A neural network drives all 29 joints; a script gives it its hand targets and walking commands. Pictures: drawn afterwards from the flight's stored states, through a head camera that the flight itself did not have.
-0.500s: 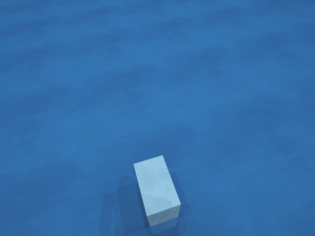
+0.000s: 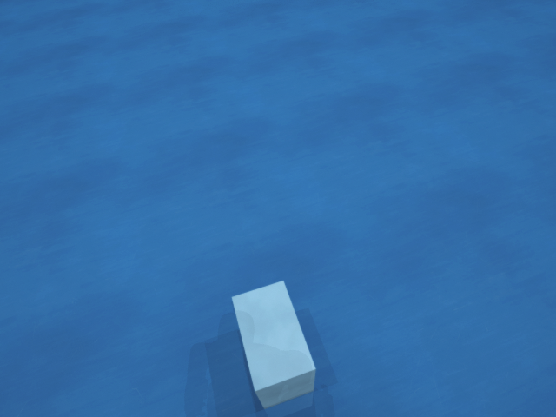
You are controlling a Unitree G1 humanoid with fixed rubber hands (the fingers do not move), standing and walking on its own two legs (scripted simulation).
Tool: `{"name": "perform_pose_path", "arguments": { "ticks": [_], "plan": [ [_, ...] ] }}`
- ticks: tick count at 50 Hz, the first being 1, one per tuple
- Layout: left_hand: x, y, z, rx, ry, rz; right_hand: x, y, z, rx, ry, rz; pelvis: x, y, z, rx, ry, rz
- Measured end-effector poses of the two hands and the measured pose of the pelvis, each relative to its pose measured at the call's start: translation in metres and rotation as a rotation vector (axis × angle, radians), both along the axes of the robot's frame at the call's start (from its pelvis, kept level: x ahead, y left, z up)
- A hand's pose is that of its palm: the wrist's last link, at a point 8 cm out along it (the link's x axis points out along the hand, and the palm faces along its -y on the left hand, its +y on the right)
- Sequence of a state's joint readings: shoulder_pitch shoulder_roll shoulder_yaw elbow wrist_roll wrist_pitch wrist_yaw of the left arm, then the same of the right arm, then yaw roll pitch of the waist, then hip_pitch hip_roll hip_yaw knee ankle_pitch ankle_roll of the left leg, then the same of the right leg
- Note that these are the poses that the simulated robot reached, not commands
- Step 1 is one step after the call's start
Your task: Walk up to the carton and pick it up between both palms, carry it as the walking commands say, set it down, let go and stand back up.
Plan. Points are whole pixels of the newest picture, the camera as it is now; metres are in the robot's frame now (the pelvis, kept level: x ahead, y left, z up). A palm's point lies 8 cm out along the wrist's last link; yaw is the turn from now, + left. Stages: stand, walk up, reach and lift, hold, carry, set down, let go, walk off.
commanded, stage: walk up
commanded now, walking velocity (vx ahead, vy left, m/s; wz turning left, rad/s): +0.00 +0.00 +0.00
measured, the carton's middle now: (273, 345) +0.41 +0.08 -0.63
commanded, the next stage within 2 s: none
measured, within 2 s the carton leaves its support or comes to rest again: neither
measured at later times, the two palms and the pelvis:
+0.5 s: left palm out of the picture -0.01 +0.21 -0.15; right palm out of the picture +0.06 -0.26 -0.17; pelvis +0.00 -0.03 -0.02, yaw +7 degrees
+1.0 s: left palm out of the picture +0.00 +0.19 -0.15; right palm out of the picture +0.12 -0.24 -0.15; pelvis +0.02 -0.04 -0.01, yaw +13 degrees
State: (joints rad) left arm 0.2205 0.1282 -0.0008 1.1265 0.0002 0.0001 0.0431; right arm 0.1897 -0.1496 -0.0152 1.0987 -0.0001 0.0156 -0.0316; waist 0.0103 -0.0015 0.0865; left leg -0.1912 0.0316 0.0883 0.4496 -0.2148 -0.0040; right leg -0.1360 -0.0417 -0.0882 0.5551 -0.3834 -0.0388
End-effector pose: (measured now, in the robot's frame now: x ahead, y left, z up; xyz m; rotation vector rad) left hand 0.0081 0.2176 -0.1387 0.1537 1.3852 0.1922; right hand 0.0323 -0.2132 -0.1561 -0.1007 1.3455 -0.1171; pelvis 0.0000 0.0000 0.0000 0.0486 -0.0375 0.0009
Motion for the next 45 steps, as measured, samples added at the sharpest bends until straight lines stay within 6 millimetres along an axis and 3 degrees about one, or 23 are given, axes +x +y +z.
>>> {"name": "perform_pose_path", "arguments": {
  "ticks": [5, 12, 19, 22, 28, 37, 41, 45],
  "plan": [
    [0.001, 0.003, -0.003, -0.004, 0.002, 0.006, 0.000, 0.001, 0.000, -0.010, 0.009, 0.001, 0.002, 0.003, -0.002, -0.011, 0.002, 0.008],
    [-0.003, 0.012, -0.016, -0.011, 0.014, 0.033, -0.001, -0.011, 0.001, -0.068, 0.044, 0.006, 0.004, 0.005, -0.009, -0.047, 0.033, 0.046],
    [-0.008, 0.010, -0.012, 0.041, 0.022, 0.023, -0.002, -0.035, -0.009, -0.065, 0.058, 0.010, -0.003, -0.014, -0.016, -0.033, 0.052, 0.055],
    [-0.015, 0.003, -0.013, 0.050, 0.017, 0.062, 0.009, -0.041, -0.011, -0.064, 0.066, 0.043, -0.001, -0.023, -0.017, -0.036, 0.055, 0.092],
    [-0.020, -0.013, -0.022, 0.032, 0.000, 0.142, 0.051, -0.043, -0.010, -0.077, 0.008, 0.118, 0.007, -0.029, -0.021, -0.054, 0.040, 0.161],
    [-0.025, -0.022, -0.044, -0.062, 0.019, 0.218, 0.111, -0.012, -0.002, -0.094, -0.104, 0.211, 0.022, -0.013, -0.027, -0.083, 0.020, 0.216],
    [-0.018, -0.020, -0.037, -0.075, 0.006, 0.212, 0.109, -0.003, 0.007, -0.081, -0.119, 0.218, 0.025, -0.012, -0.019, -0.085, 0.015, 0.218],
    [-0.010, -0.018, -0.023, -0.062, -0.010, 0.198, 0.094, -0.010, 0.014, -0.079, -0.083, 0.203, 0.025, -0.020, -0.008, -0.076, 0.020, 0.218]
  ]
}}
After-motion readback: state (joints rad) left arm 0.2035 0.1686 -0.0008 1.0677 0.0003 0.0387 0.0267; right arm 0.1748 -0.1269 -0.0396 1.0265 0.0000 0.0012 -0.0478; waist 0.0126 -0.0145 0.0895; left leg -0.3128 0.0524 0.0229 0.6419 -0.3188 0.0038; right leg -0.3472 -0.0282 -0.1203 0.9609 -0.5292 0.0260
